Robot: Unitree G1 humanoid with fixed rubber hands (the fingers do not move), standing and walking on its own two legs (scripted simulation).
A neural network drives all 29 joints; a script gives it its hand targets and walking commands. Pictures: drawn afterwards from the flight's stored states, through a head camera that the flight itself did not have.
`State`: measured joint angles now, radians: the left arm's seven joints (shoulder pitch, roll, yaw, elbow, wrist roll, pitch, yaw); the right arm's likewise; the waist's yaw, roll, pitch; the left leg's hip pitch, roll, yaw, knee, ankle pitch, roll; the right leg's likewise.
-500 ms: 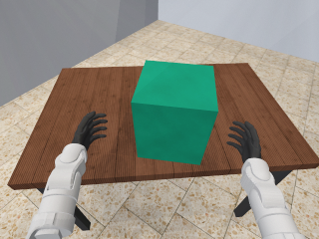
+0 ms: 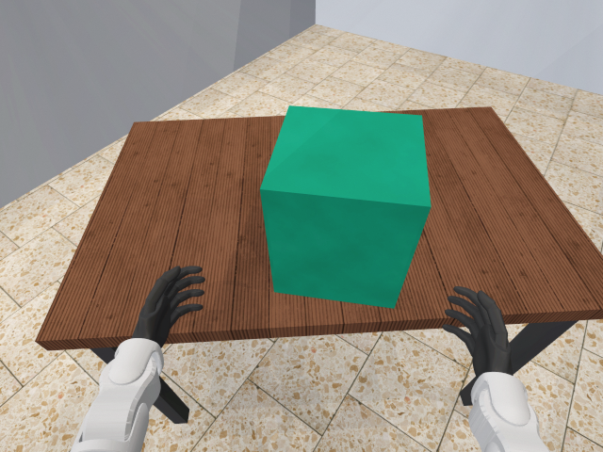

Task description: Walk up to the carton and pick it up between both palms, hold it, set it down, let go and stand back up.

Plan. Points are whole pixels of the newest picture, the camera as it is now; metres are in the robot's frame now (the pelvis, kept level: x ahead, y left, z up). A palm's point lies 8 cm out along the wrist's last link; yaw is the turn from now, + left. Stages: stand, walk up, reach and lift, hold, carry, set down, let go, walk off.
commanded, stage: set down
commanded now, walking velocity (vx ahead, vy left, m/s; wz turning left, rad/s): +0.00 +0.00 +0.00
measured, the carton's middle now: (343, 209) +0.46 -0.03 +0.03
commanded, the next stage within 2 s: let go in 1.06 s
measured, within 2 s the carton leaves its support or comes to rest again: neither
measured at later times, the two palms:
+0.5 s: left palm (154, 377) +0.20 +0.22 -0.01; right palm (493, 384) +0.20 -0.21 -0.02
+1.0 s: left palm (163, 411) +0.18 +0.22 -0.06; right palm (503, 426) +0.16 -0.23 -0.06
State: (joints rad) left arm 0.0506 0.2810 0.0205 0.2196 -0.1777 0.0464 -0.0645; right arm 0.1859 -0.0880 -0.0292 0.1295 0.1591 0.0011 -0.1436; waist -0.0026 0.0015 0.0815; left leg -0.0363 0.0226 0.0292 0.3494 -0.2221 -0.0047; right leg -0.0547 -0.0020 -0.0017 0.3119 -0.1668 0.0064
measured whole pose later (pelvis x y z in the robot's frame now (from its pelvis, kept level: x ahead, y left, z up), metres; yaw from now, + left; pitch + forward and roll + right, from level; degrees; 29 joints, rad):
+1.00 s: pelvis +0.00 -0.01 +0.00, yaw +0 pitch -5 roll +0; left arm 0.17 0.20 0.00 0.45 -0.03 0.09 0.00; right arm 0.21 -0.17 -0.05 0.55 0.00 -0.12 -0.01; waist 0.01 0.00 0.09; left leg -0.03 0.02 0.03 0.33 -0.21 -0.01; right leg -0.06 0.00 0.01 0.31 -0.17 0.00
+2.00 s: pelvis +0.00 +0.00 -0.01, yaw +2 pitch -3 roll +0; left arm 0.25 0.36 0.08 0.69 0.02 -0.03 -0.01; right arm 0.23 -0.36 -0.07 0.72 -0.02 -0.04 0.01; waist 0.02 0.02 0.03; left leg -0.15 0.01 -0.01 0.47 -0.26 0.00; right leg -0.16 -0.02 -0.03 0.44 -0.23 0.01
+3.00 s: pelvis -0.03 -0.01 +0.00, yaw +2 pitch -4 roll +0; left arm 0.21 0.38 0.03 0.92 0.00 -0.04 0.00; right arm 0.18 -0.40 -0.01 0.93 0.00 -0.03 0.00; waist 0.01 0.01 0.05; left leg -0.13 0.01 -0.02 0.38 -0.18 -0.01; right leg -0.14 -0.01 -0.02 0.36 -0.16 0.01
